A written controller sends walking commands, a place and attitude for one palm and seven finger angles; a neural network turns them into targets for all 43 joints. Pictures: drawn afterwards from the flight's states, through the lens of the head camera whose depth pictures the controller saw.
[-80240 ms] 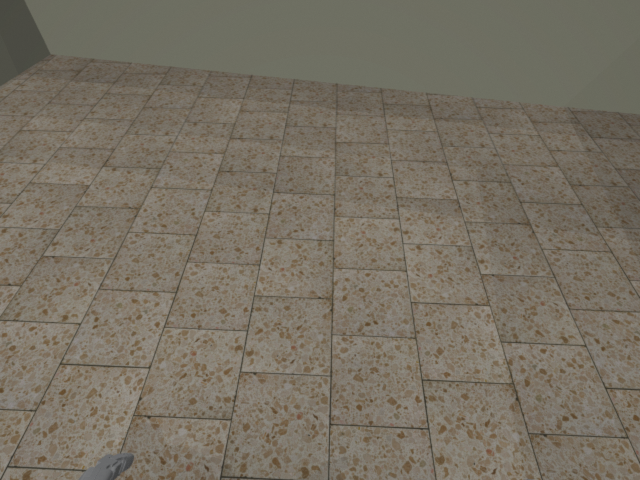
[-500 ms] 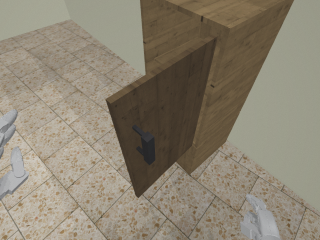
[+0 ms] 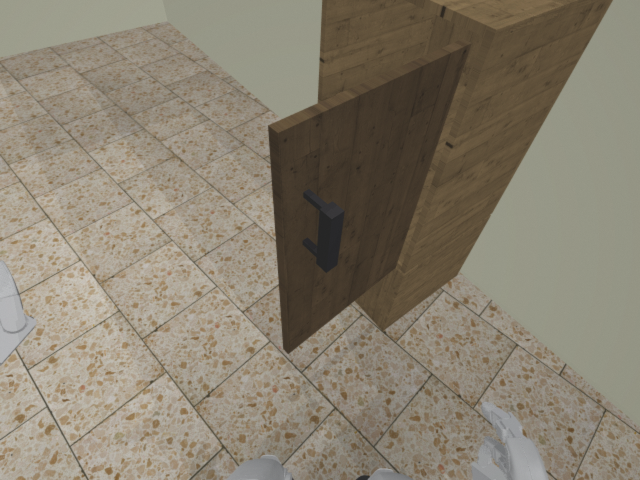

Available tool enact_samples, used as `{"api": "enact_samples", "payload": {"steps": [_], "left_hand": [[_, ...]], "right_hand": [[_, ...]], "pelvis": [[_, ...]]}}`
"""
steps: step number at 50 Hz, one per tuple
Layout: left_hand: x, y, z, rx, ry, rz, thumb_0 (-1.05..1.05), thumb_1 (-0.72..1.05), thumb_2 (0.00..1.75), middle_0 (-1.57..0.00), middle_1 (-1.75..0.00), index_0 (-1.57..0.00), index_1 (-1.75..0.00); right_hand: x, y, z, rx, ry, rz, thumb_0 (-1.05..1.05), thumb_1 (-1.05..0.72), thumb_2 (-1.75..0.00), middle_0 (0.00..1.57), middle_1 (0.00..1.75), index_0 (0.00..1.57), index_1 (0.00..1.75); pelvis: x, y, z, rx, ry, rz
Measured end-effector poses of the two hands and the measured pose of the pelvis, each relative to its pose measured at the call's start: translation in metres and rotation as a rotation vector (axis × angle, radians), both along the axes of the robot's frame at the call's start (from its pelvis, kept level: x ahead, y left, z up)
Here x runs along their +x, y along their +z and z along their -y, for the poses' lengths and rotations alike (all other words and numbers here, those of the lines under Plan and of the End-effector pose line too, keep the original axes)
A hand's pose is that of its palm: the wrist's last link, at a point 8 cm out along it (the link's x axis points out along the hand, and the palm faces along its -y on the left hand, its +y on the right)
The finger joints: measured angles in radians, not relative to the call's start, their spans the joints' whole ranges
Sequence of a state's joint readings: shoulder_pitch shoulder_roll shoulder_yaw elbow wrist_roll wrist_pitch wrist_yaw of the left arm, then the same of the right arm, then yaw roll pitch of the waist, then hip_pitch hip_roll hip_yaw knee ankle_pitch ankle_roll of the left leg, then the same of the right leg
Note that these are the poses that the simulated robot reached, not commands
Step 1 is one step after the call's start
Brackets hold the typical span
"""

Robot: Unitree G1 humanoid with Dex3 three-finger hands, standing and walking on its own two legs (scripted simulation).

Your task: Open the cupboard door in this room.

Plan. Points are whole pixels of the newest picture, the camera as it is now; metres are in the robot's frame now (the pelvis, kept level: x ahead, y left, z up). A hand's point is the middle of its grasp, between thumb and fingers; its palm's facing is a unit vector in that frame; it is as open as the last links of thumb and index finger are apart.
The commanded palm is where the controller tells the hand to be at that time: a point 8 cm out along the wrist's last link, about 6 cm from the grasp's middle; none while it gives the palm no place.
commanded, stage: step back with the hand held close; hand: left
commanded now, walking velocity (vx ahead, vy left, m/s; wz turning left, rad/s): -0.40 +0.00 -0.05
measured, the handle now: (319, 230) +0.43 +0.03 +0.05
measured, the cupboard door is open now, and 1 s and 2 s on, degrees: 94 94 94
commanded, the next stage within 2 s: stop stepping back and stand still in 0.34 s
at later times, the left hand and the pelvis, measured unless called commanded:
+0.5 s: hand (70, 375) +0.16 +0.21 +0.18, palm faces +0.27 -0.84 -0.48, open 7.4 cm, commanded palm +0.10 +0.26 +0.20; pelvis -0.07 -0.02 +0.02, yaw -6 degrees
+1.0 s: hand out of the picture +0.09 +0.23 +0.17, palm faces +0.40 -0.82 -0.41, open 7.4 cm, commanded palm +0.03 +0.27 +0.20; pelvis -0.13 -0.02 +0.02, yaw -4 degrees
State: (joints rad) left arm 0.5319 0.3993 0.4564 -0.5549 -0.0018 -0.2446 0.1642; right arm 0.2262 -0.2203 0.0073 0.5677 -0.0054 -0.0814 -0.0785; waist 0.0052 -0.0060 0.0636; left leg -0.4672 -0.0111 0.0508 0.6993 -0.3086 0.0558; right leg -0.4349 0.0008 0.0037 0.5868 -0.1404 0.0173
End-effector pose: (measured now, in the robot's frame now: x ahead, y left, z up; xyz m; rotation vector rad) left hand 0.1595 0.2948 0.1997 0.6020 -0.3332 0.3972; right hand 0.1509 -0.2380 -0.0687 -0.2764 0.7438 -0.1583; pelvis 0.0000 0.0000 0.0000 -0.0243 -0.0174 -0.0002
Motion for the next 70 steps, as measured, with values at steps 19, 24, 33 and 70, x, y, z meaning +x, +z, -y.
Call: {"api": "enact_samples", "payload": {"steps": [19, 24, 33, 70], "left_hand": [[-0.040, -0.004, 0.031, -0.067, -0.065, -0.035, 0.01, 0.90, 0.89, -0.21, -0.30, -0.21, -0.30], [-0.032, 0.002, 0.047, -0.042, -0.167, -0.076, 0.01, 0.89, 0.89, -0.21, -0.30, -0.21, -0.30], [-0.046, 0.000, 0.037, -0.010, -0.189, -0.183, 0.01, 0.89, 0.89, -0.21, -0.30, -0.21, -0.30], [-0.105, -0.036, 0.011, -0.081, -0.047, -0.231, 0.00, 0.89, 0.89, -0.21, -0.30, -0.21, -0.30]], "right_hand": [[-0.044, -0.002, -0.001, 0.081, 0.028, 0.035, 0.01, -0.90, -0.90, 0.20, 0.30, 0.20, 0.30], [-0.074, 0.009, 0.016, 0.048, -0.050, -0.030, 0.01, -0.90, -0.90, 0.20, 0.30, 0.20, 0.30], [-0.118, 0.038, 0.042, -0.020, -0.139, 0.043, 0.01, -0.91, -0.90, 0.20, 0.30, 0.20, 0.30], [-0.151, -0.005, 0.012, 0.074, -0.038, -0.018, 0.01, -0.91, -0.90, 0.20, 0.30, 0.20, 0.30]], "pelvis": [[-0.067, 0.006, 0.020, 0.001, -0.096, -0.104], [-0.073, 0.018, 0.024, 0.033, -0.106, -0.105], [-0.094, 0.025, 0.017, 0.009, -0.110, -0.058], [-0.129, 0.014, 0.005, 0.021, -0.041, -0.031]]}}
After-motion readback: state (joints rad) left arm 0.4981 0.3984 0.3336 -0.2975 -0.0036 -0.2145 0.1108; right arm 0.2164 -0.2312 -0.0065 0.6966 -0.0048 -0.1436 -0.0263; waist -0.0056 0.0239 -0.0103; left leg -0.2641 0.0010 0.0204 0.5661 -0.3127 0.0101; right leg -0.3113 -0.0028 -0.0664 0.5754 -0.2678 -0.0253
